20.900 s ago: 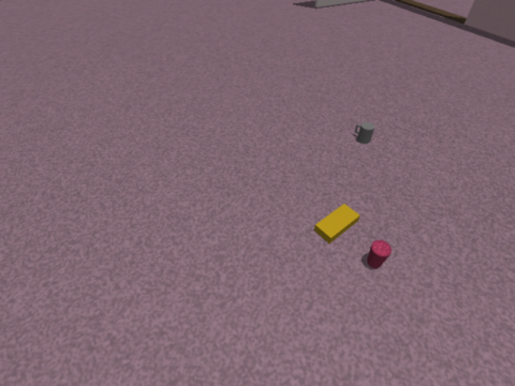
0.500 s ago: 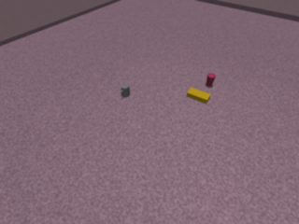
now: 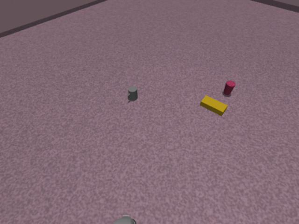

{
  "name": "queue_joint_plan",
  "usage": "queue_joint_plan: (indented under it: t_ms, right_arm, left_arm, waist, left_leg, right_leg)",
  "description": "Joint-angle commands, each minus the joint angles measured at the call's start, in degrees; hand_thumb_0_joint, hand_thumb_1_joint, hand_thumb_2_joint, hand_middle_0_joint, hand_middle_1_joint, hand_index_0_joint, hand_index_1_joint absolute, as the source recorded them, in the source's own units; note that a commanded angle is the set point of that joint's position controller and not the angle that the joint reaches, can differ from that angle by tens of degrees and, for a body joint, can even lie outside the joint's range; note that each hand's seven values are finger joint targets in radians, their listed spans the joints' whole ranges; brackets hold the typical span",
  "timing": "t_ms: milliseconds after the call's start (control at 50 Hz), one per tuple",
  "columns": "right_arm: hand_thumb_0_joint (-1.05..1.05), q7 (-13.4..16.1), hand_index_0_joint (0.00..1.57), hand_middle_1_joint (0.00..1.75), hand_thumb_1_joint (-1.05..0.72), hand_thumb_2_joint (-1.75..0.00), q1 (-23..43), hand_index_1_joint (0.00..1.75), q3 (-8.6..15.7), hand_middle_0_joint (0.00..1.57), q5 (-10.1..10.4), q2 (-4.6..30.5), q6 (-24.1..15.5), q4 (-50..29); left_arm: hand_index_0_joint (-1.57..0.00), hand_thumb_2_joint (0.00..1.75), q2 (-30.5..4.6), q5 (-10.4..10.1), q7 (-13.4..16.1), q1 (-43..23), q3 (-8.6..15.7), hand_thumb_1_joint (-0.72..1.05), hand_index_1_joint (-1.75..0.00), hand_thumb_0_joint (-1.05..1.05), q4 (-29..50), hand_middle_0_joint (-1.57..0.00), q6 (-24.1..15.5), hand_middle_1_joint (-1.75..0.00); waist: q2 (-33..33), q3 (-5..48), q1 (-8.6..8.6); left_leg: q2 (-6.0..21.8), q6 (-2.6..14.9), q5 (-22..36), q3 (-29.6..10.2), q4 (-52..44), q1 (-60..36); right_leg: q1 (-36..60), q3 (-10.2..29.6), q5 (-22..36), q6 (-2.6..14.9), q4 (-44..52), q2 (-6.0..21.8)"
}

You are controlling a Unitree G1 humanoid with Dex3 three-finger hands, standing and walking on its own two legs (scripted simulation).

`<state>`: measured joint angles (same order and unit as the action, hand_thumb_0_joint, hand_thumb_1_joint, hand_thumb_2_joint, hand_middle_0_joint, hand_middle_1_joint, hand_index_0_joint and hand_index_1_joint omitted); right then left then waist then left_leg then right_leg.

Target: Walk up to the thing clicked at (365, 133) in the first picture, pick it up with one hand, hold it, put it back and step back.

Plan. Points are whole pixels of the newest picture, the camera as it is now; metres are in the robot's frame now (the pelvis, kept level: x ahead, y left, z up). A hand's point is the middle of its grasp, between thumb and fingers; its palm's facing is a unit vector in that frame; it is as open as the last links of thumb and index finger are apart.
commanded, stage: walk up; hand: left
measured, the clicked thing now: (131, 94) +1.28 +0.23 -0.71
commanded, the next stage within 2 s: none
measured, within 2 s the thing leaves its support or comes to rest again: neither
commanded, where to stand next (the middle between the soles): +0.90 +0.01 m, yaw -3 degrees
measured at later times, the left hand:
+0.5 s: hand (90, 150) +0.39 +0.25 -0.13, palm faces -0.04 -0.91 -0.42, open 7.3 cm
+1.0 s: hand (88, 128) +0.51 +0.30 -0.16, palm faces -0.03 -0.93 -0.35, open 7.4 cm
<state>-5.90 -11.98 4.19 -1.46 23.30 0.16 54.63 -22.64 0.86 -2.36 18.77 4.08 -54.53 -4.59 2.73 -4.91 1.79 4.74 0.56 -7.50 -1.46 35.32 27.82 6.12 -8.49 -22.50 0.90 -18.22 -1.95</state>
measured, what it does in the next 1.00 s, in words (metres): walks ahead: left foot, then right foot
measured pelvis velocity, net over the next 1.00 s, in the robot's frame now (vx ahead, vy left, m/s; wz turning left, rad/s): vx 0.49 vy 0.02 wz -0.01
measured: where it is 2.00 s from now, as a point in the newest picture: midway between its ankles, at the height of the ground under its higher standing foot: (153, 142)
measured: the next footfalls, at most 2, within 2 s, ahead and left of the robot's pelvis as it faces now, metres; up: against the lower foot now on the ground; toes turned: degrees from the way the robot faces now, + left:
left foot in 0.04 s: +0.19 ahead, +0.14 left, +0.00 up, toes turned +3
right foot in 0.46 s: +0.42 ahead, -0.15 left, +0.00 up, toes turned -6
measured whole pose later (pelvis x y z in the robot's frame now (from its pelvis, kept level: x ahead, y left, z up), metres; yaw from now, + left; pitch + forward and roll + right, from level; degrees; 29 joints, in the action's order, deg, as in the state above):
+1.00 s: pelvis +0.49 +0.02 -0.01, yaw +0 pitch -3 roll -2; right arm -4.1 -13.2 4.2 -0.7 23.0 -3.9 47.7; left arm -24.5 0.3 -1.5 20.5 2.6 -51.8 -3.0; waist -0.9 -4.8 1.2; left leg 3.2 2.0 -14.8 4.2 38.6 21.2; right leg -15.0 0.3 -27.6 2.1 -57.0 2.0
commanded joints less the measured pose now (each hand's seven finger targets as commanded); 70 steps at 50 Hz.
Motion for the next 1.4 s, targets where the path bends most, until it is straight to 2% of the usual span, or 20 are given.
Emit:
queue_joint_plan:
  t_ms: [0,40,80,200,340,420,440,460,480,500,600,800,860,900,920,940,1060,1240,1360,1380]
  right_arm:
    - [0.00,1.02,0.20,0.30,-0.90,-0.90,4.04,0.30,3.14,0.20,-0.76,9.69,-3.03,-7.04]
    - [0.00,1.98,0.20,0.30,-0.90,-0.90,-11.27,0.30,5.38,0.20,-1.99,13.86,-3.69,-3.74]
    - [0.00,2.92,0.20,0.30,-0.90,-0.90,-17.93,0.30,7.46,0.20,0.15,19.71,-3.97,-4.56]
    - [0.00,4.57,0.20,0.30,-0.90,-0.90,-4.25,0.30,3.41,0.20,1.86,12.78,-5.02,-8.56]
    - [0.00,3.45,0.20,0.30,-0.90,-0.90,-1.36,0.30,3.59,0.20,1.25,14.47,-5.95,-11.20]
    - [0.00,3.35,0.20,0.30,-0.90,-0.90,-0.40,0.30,2.71,0.20,1.35,12.55,-5.24,-12.01]
    - [0.00,3.25,0.20,0.30,-0.90,-0.90,-2.62,0.30,1.92,0.20,1.00,10.32,-5.17,-11.87]
    - [0.00,3.11,0.20,0.30,-0.90,-0.90,-6.78,0.30,0.75,0.20,1.32,6.75,-4.90,-12.31]
    - [0.00,3.63,0.20,0.30,-0.90,-0.90,-7.29,0.30,1.77,0.20,1.32,11.24,-4.31,-11.67]
    - [0.00,4.17,0.20,0.30,-0.90,-0.90,-7.05,0.30,2.17,0.20,1.12,13.60,-4.11,-10.40]
    - [0.00,3.15,0.20,0.30,-0.90,-0.90,-8.64,0.30,1.84,0.20,1.94,11.16,-3.16,-7.04]
    - [0.00,0.77,0.20,0.30,-0.90,-0.90,2.67,0.30,2.79,0.20,0.35,10.11,-3.68,-11.21]
    - [0.00,1.13,0.20,0.30,-0.90,-0.90,-3.50,0.30,3.26,0.20,0.21,10.43,-4.29,-9.28]
    - [0.00,2.60,0.20,0.30,-0.90,-0.90,-16.25,0.30,5.60,0.20,-0.71,16.61,-5.05,-5.93]
    - [0.00,3.17,0.20,0.30,-0.90,-0.90,-14.84,0.30,5.90,0.20,-0.57,19.72,-5.53,-7.86]
    - [0.00,3.12,0.20,0.30,-0.90,-0.90,-12.77,0.30,6.16,0.20,1.47,20.90,-5.33,-8.54]
    - [0.00,4.16,0.20,0.30,-0.90,-0.90,-6.61,0.30,3.02,0.20,1.81,13.31,-6.31,-9.63]
    - [0.00,4.37,0.20,0.30,-0.90,-0.90,-9.23,0.30,3.29,0.20,1.23,13.69,-5.85,-11.27]
    - [0.00,4.35,0.20,0.30,-0.90,-0.90,-7.88,0.30,2.29,0.20,1.41,11.74,-4.60,-13.42]
    - [0.00,4.29,0.20,0.30,-0.90,-0.90,-11.05,0.30,1.10,0.20,1.55,8.62,-4.74,-13.68]
  left_arm:
    - [-0.20,0.90,-16.50,-0.70,1.53,-1.47,3.56,0.90,-0.30,0.00,5.05,-0.20,-1.15,-0.30]
    - [-0.20,0.90,-13.21,-1.30,1.82,1.14,2.00,0.90,-0.30,0.00,6.10,-0.20,-0.44,-0.30]
    - [-0.20,0.90,-13.10,-2.49,2.01,0.68,2.34,0.90,-0.30,0.00,6.89,-0.20,-0.33,-0.30]
    - [-0.20,0.90,-11.09,-2.32,0.29,-0.14,1.03,0.90,-0.30,0.00,6.33,-0.20,0.38,-0.30]
    - [-0.20,0.90,-10.20,-0.76,-1.66,-3.99,2.12,0.90,-0.30,0.00,7.41,-0.20,-0.36,-0.30]
    - [-0.20,0.90,-13.60,-0.35,-1.16,4.47,4.43,0.90,-0.30,0.00,3.66,-0.20,-0.35,-0.30]
    - [-0.20,0.90,-16.09,-0.12,-0.58,9.72,5.60,0.90,-0.30,0.00,2.89,-0.20,-0.86,-0.30]
    - [-0.20,0.90,-21.15,0.37,0.29,13.16,6.83,0.90,-0.30,0.00,3.70,-0.20,-1.60,-0.30]
    - [-0.20,0.90,-22.52,-0.77,0.31,10.01,6.01,0.90,-0.30,0.00,5.05,-0.20,-1.79,-0.30]
    - [-0.20,0.90,-22.79,-1.05,0.58,4.24,5.77,0.90,-0.30,0.00,6.85,-0.20,-1.68,-0.30]
    - [-0.20,0.90,-15.04,-1.27,1.12,-1.66,3.36,0.90,-0.30,0.00,7.53,-0.20,-2.21,-0.30]
    - [-0.20,0.90,-17.43,-0.36,0.87,1.48,3.76,0.90,-0.30,0.00,9.20,-0.20,-2.55,-0.30]
    - [-0.20,0.90,-17.20,-0.40,0.98,-0.67,3.20,0.90,-0.30,0.00,9.39,-0.20,-2.07,-0.30]
    - [-0.20,0.90,-10.97,-0.50,1.08,2.86,0.96,0.90,-0.30,0.00,9.75,-0.20,-1.54,-0.30]
    - [-0.20,0.90,-7.21,-1.07,0.97,6.30,0.08,0.90,-0.30,0.00,9.92,-0.20,-1.05,-0.30]
    - [-0.20,0.90,-14.44,-0.67,2.06,4.92,1.70,0.90,-0.30,0.00,8.09,-0.20,-0.39,-0.30]
    - [-0.20,0.90,-12.14,-1.73,0.71,5.06,1.41,0.90,-0.30,0.00,5.33,-0.20,0.32,-0.30]
    - [-0.20,0.90,-9.49,-0.51,-1.06,-7.39,1.09,0.90,-0.30,0.00,9.93,-0.20,0.57,-0.30]
    - [-0.20,0.90,-12.22,-0.18,0.02,1.66,2.76,0.90,-0.30,0.00,6.38,-0.20,-0.85,-0.30]
    - [-0.20,0.90,-15.17,0.16,0.69,6.11,4.02,0.90,-0.30,0.00,5.32,-0.20,-1.35,-0.30]
  waist:
    - [-5.16,2.17,-1.08]
    - [3.42,12.01,-7.64]
    - [13.55,20.37,-10.49]
    - [2.51,3.39,-2.18]
    - [7.57,0.89,-1.79]
    - [-0.95,4.83,3.86]
    - [-9.44,7.69,6.72]
    - [-21.88,9.40,6.64]
    - [-17.86,8.44,4.74]
    - [-16.19,6.79,2.90]
    - [-10.73,1.45,-1.94]
    - [-9.04,1.27,1.21]
    - [-6.91,3.73,-3.43]
    - [11.27,10.73,-9.02]
    - [18.40,9.89,-6.51]
    - [10.54,8.22,-6.54]
    - [6.28,1.44,-1.87]
    - [4.17,-0.71,-4.45]
    - [-4.47,7.38,0.92]
    - [-12.94,11.39,2.39]
  left_leg:
    - [-2.84,3.00,0.43,6.72,-5.21,-9.42]
    - [-3.09,8.24,-3.00,3.49,-6.62,-33.93]
    - [17.38,20.34,-0.25,-38.48,-14.38,-53.92]
    - [9.50,11.28,17.02,-4.25,-16.97,-19.86]
    - [8.69,10.72,4.46,1.23,-15.70,-13.37]
    - [5.27,7.35,-6.94,2.33,-2.19,-1.86]
    - [1.13,6.01,-7.35,5.80,12.97,1.77]
    - [-6.46,3.37,-22.09,6.85,29.89,8.20]
    - [-6.20,1.89,-23.82,1.29,36.63,10.24]
    - [-3.26,1.68,-22.15,-0.91,39.06,10.88]
    - [-0.02,1.84,-10.07,-3.14,28.42,0.42]
    - [0.58,0.27,-3.20,3.14,0.69,-4.34]
    - [-1.21,1.55,-2.10,5.50,-2.95,-16.23]
    - [3.99,5.52,-16.63,-6.56,-10.15,-33.36]
    - [16.81,9.09,-22.93,-32.08,-18.32,-37.45]
    - [20.33,13.55,-25.35,-37.41,-20.97,-33.27]
    - [9.25,7.45,12.06,-5.80,-18.56,-19.02]
    - [9.03,10.78,15.05,0.42,-18.47,-21.92]
    - [5.54,7.52,10.36,3.33,1.71,-16.46]
    - [1.58,5.44,1.67,5.62,13.80,-9.46]
  right_leg:
    - [-4.41,5.11,41.76,7.44,-6.63,15.82]
    - [-17.13,1.68,37.51,4.28,-31.99,10.51]
    - [-43.12,9.08,-8.02,1.51,-54.95,-3.98]
    - [-33.10,13.19,3.53,0.68,-45.07,5.48]
    - [-23.65,6.42,17.42,0.04,-17.48,6.68]
    - [-3.66,5.08,15.81,1.47,-17.83,4.04]
    - [2.59,8.45,6.68,2.71,-13.50,5.81]
    - [4.16,32.52,-5.70,6.66,-2.35,19.65]
    - [1.04,50.91,-9.22,11.71,5.76,27.35]
    - [-2.58,54.93,-10.55,15.39,7.28,28.75]
    - [-18.83,20.03,12.14,9.29,3.32,15.42]
    - [-18.02,13.65,6.59,10.39,1.25,16.99]
    - [-22.39,11.28,11.74,8.58,-6.60,16.10]
    - [-32.97,4.54,15.01,4.53,-36.52,7.64]
    - [-45.97,6.71,-6.87,1.58,-47.06,-0.80]
    - [-45.77,11.59,-8.68,2.55,-51.07,1.99]
    - [-35.79,13.28,6.30,0.81,-43.40,5.60]
    - [-35.18,6.97,12.96,0.07,-21.68,6.76]
    - [-10.41,5.64,14.53,2.43,-8.10,2.84]
    - [-1.61,14.19,9.98,4.23,-5.26,8.20]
